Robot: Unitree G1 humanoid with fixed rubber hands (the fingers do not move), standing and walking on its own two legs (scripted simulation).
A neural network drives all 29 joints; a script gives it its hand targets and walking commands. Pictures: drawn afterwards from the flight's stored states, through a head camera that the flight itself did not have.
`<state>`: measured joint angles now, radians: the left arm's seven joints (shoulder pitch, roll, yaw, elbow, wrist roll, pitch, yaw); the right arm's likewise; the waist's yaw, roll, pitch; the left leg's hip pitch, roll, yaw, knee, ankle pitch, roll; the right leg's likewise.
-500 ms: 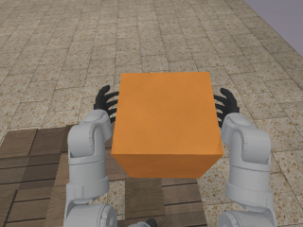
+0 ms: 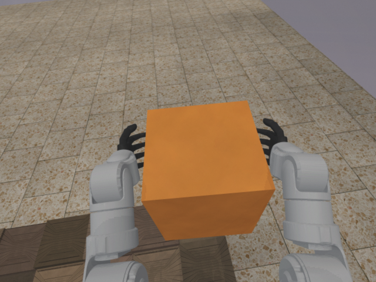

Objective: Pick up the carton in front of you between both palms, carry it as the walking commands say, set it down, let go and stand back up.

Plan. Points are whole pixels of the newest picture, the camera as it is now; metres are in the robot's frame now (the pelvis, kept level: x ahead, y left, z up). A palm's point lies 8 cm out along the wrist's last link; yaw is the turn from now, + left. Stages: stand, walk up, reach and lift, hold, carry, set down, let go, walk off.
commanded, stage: carry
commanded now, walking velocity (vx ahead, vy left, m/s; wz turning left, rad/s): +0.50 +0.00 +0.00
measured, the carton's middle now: (203, 176) +0.34 +0.00 +0.04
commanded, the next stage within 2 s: none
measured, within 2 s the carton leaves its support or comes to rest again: neither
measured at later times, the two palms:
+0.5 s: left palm (156, 57) +0.66 +0.13 +0.16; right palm (264, 58) +0.63 -0.17 +0.16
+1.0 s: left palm (172, 30) +0.94 +0.10 +0.13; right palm (251, 26) +0.95 -0.20 +0.12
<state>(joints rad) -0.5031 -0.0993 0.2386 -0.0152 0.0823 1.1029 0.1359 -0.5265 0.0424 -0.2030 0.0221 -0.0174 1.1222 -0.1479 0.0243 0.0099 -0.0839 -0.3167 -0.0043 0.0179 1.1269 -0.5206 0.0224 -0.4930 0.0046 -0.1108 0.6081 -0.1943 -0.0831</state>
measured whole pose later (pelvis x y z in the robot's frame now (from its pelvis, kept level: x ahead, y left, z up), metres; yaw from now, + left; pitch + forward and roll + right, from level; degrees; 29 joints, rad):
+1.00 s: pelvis +0.60 -0.06 -0.01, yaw +0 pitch +5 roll +2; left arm -0.65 -0.07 0.30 0.08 0.06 1.21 0.15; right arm -0.67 0.06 -0.29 0.09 -0.05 1.24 -0.16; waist 0.04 0.00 -0.09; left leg -0.58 -0.01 0.04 1.21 -0.48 0.03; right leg -0.38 0.03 -0.03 0.56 -0.27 -0.08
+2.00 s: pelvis +1.21 -0.08 +0.00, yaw +2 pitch +5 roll +1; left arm -0.34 -0.14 0.23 -0.14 0.06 1.09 0.13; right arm -0.34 0.14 -0.21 -0.14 -0.05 1.11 -0.14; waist 0.03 0.00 -0.05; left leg -0.54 0.04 0.05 1.07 -0.33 0.00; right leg -0.32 0.02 -0.15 0.40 -0.17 -0.10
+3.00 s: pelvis +1.78 -0.06 +0.00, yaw +1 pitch +4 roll +0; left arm -0.09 -0.13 0.08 -0.43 0.07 1.18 0.11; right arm -0.08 0.13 -0.07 -0.46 -0.08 1.22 -0.12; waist 0.01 0.04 -0.04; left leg -0.31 0.04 0.09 0.66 -0.49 -0.02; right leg -0.37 -0.03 -0.23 0.39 -0.08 -0.08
